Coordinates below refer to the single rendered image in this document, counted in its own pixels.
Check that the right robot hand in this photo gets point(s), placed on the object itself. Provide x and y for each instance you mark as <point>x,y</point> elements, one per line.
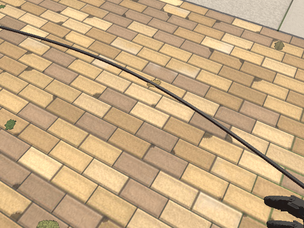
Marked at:
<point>293,205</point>

